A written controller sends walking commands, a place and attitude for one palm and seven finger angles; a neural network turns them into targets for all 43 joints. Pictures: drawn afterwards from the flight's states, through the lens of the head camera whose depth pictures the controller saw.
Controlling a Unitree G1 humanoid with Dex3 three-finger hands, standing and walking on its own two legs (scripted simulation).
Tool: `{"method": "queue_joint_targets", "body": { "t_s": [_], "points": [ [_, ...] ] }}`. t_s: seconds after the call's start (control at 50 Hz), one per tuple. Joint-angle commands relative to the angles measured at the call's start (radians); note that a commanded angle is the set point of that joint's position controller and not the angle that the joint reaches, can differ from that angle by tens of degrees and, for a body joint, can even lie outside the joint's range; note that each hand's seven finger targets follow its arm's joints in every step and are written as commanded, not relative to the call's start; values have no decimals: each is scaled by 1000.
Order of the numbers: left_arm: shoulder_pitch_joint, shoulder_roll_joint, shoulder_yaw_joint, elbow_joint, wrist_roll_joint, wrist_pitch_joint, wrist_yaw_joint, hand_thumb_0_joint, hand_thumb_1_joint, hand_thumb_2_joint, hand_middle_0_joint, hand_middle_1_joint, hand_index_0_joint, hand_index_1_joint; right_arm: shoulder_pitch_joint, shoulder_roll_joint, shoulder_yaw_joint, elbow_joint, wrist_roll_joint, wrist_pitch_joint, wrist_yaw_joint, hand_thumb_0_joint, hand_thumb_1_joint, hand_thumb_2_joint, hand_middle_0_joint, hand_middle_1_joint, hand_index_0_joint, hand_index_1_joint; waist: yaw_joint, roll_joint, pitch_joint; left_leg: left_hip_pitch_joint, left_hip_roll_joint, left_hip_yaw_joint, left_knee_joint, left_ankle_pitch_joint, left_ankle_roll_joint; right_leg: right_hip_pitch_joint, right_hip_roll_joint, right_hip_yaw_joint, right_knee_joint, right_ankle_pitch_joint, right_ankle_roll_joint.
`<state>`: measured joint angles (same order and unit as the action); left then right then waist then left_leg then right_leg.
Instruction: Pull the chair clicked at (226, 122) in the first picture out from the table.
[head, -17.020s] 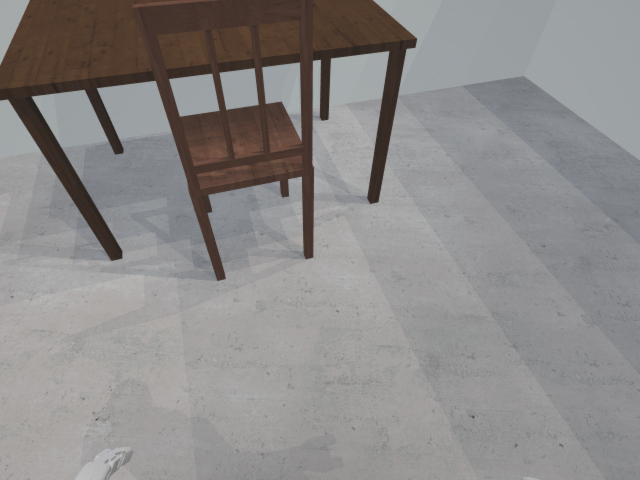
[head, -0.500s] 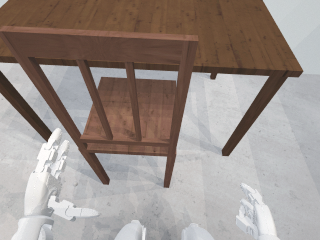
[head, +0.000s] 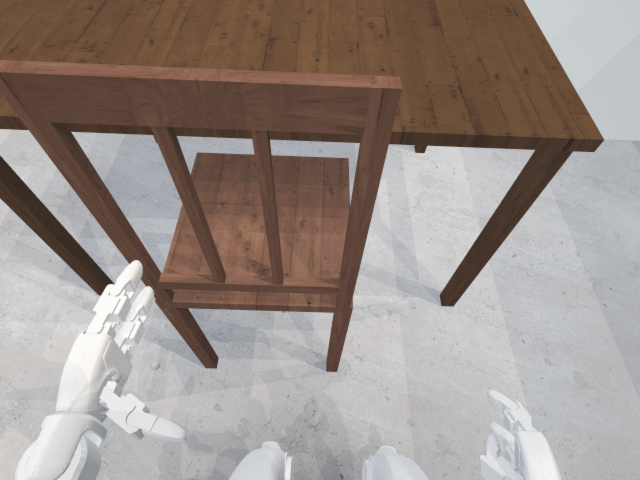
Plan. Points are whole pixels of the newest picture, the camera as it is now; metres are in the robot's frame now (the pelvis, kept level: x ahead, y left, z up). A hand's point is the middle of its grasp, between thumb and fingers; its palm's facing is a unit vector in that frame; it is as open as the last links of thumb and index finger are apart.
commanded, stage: raise the hand toward the chair's back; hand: left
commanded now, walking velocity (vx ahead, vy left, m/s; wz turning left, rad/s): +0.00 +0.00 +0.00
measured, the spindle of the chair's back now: (198, 221) +0.45 +0.19 +0.02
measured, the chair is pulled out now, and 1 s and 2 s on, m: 0.00 0.00 0.00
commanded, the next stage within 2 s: aim the fingers beside a spindle in 0.30 s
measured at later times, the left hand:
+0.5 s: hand (149, 363) +0.24 +0.20 +0.04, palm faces +0.05 -1.00 -0.06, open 16.9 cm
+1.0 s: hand (186, 348) +0.27 +0.17 +0.01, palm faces -0.02 -1.00 -0.04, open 16.9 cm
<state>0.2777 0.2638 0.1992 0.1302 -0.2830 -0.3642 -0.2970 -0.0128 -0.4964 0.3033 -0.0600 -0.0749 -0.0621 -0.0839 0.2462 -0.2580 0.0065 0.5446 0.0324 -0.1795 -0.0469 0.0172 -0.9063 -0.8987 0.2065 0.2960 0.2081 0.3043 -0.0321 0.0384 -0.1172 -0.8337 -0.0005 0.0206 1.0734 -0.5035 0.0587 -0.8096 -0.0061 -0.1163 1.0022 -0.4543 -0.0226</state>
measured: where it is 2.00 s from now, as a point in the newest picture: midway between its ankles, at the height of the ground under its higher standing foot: outside the picture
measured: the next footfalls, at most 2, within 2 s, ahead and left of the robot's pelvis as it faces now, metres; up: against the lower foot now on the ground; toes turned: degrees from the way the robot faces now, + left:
none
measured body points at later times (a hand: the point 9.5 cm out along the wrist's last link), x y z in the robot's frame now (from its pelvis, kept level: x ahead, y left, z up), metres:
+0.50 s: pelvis -0.01 -0.01 +0.00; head +0.07 +0.00 +0.44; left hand +0.23 +0.25 +0.05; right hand +0.17 -0.25 -0.08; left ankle +0.01 +0.08 -0.67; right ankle +0.02 -0.11 -0.67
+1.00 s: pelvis +0.00 -0.01 -0.01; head +0.09 -0.01 +0.43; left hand +0.26 +0.23 +0.02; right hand +0.16 -0.26 -0.11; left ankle +0.01 +0.08 -0.67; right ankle +0.02 -0.11 -0.67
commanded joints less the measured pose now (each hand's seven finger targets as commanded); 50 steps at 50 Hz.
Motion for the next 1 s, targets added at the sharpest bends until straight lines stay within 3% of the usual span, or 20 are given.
{"method": "queue_joint_targets", "body": {
  "t_s": [0.0,0.08,0.14,0.24,0.36,0.4,0.5,0.54,0.62,0.66,0.78,0.8,0.9,0.96,0.98],
  "points": [
    [-28,159,129,-304,-21,-144,68,0,-500,300,-60,-80,-60,-80,-27,-116,-60,-134,-5,-68,0,0,-900,-900,200,300,200,300,34,48,-290,237,18,-94,-187,445,-67,168,17,32,-100,245,-7],
    [-47,101,81,-180,2,-172,88,0,-500,300,-60,-80,-60,-80,-36,-126,-58,-113,-9,-58,12,0,-900,-900,200,300,200,300,2,30,-185,165,17,-93,-175,331,-66,79,16,24,-88,166,-6],
    [-54,101,52,-132,5,-147,41,0,-500,300,-60,-80,-60,-80,-41,-145,-60,-130,0,-52,10,0,-900,-900,200,300,200,300,1,20,-189,138,13,-93,-181,246,-60,79,14,34,-97,115,-8],
    [-72,153,85,-242,-22,-125,2,0,-500,300,-60,-80,-60,-80,-42,-140,-59,-158,9,-57,-3,0,-900,-900,200,300,200,300,18,22,-295,183,6,-82,-186,278,-42,177,13,57,-126,159,-3],
    [-83,142,107,-220,-20,-169,60,0,-500,300,-60,-80,-60,-80,-51,-124,-49,-127,-2,-64,-5,0,-900,-900,200,300,200,300,10,10,-216,144,8,-88,-178,246,-44,124,17,48,-113,127,-4],
    [-114,119,79,-163,-7,-167,56,0,-500,300,-60,-80,-60,-80,-50,-129,-47,-121,-3,-62,-2,0,-900,-900,200,300,200,300,-7,20,-178,124,7,-86,-171,210,-46,83,14,46,-108,101,-3],
    [-143,133,68,-109,-9,-139,-1,0,-500,300,-60,-80,-60,-80,-44,-144,-49,-129,3,-59,-3,0,-900,-900,200,300,200,300,-6,-9,-230,91,0,-75,-145,201,-35,120,10,71,-109,115,-1],
    [-150,149,85,-146,-19,-138,-11,0,-500,300,-60,-80,-60,-80,-45,-141,-51,-135,5,-63,-7,0,-900,-900,200,300,200,300,5,13,-272,111,0,-73,-143,231,-34,145,8,75,-106,143,-1],
    [-167,149,92,-195,-23,-164,15,0,-500,300,-60,-80,-60,-80,-44,-129,-49,-127,-1,-71,-6,0,-900,-900,200,300,200,300,13,50,-302,134,2,-73,-134,294,-35,153,8,73,-88,196,-2],
    [-168,155,102,-161,-15,-170,37,0,-500,300,-60,-80,-60,-80,-46,-129,-49,-114,-7,-66,-2,0,-900,-900,200,300,200,300,6,10,-285,106,4,-74,-125,284,-34,139,9,71,-82,187,0],
    [-147,112,72,-51,-1,-151,32,0,-500,300,-60,-80,-60,-80,-52,-136,-52,-122,-2,-50,9,0,-900,-900,200,300,200,300,6,0,-245,49,-1,-64,-118,229,-34,115,5,76,-74,150,0],
    [-193,110,52,-75,1,-150,27,0,-500,300,-60,-80,-60,-80,-51,-141,-52,-122,-2,-49,9,0,-900,-900,200,300,200,300,-4,20,-263,65,1,-66,-111,234,-33,97,5,75,-70,155,0],
    [-246,133,60,-141,4,-173,39,0,-500,300,-60,-80,-60,-80,-39,-137,-56,-119,-6,-54,5,0,-900,-900,200,300,200,300,-2,15,-333,89,6,-70,-95,291,-31,126,3,82,-51,211,1],
    [-211,141,78,-148,8,-193,68,0,-500,300,-60,-80,-60,-80,-38,-133,-57,-109,-13,-54,10,0,-900,-900,200,300,200,300,9,14,-348,98,9,-73,-89,321,-34,114,6,74,-36,223,-1],
    [-203,119,61,-143,10,-196,72,0,-500,300,-60,-80,-60,-80,-41,-130,-55,-112,-15,-52,14,0,-900,-900,200,300,200,300,10,20,-350,89,6,-71,-87,318,-34,120,5,77,-32,227,-1]
  ]
}}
